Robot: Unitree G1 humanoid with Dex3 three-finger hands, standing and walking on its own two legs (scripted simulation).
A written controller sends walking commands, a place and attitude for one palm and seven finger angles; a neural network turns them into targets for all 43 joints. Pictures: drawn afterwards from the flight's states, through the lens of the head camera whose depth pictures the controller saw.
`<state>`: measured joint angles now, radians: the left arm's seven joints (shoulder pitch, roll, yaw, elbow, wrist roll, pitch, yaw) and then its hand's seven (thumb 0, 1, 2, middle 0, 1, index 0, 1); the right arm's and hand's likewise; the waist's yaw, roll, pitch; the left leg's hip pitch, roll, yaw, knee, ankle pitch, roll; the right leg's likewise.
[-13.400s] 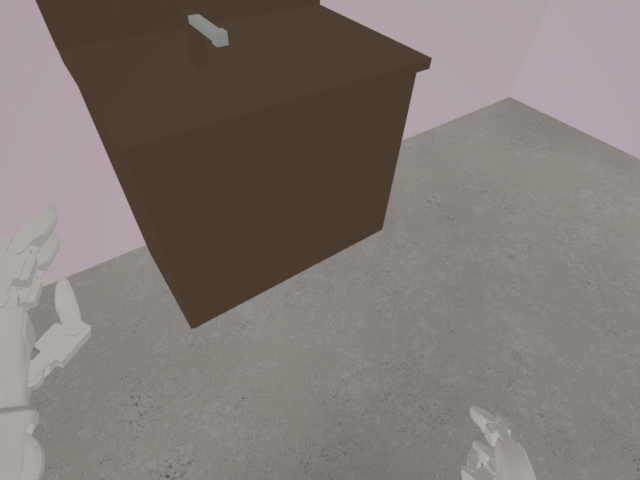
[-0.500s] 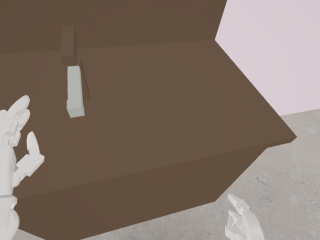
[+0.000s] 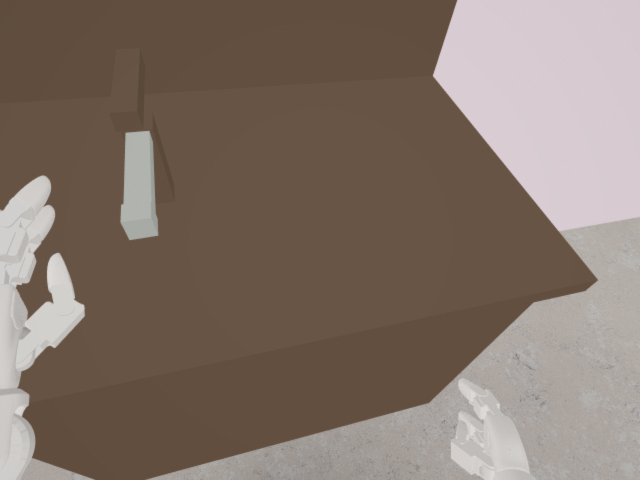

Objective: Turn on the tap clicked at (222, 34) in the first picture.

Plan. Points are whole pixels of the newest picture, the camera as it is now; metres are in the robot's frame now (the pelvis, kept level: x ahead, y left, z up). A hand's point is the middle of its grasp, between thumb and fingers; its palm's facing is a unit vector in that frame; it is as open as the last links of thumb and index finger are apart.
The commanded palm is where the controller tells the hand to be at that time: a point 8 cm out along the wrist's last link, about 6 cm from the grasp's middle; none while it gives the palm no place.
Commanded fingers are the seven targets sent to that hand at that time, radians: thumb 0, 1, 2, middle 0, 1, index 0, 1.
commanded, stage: shuffle to correct the standing spot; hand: left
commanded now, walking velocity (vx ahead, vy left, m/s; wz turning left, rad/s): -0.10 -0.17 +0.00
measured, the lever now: (140, 220) +0.32 +0.23 +0.16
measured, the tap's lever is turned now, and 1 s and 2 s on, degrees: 1 2 2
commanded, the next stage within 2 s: come to a stop and stand still in 1.76 s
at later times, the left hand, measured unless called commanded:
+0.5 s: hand (137, 335) +0.20 +0.19 +0.15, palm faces +0.33 -0.87 -0.37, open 7.4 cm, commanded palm +0.14 +0.23 +0.17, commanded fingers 0.00 0.90 0.90 -0.20 -0.30 -0.20 -0.30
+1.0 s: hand (149, 350) +0.19 +0.17 +0.16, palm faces +0.27 -0.85 -0.45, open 7.4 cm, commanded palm +0.13 +0.22 +0.17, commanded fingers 0.00 0.90 0.90 -0.20 -0.30 -0.20 -0.30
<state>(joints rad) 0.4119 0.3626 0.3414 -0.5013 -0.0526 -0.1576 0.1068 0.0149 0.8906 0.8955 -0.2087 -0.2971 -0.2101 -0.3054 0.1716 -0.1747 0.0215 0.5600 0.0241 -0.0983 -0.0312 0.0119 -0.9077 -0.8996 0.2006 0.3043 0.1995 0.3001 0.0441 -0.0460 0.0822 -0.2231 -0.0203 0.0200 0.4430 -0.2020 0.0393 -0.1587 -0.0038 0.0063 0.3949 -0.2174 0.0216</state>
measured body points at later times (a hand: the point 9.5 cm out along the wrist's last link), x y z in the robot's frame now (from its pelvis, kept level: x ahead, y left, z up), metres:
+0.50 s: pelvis -0.02 -0.05 +0.00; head +0.01 -0.03 +0.45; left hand +0.18 +0.24 +0.17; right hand +0.14 -0.29 -0.08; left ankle +0.02 +0.09 -0.74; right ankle +0.00 -0.14 -0.74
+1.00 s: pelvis -0.04 -0.06 -0.01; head +0.02 -0.04 +0.44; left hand +0.17 +0.22 +0.19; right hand +0.15 -0.28 -0.08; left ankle +0.02 +0.09 -0.74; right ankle +0.00 -0.14 -0.74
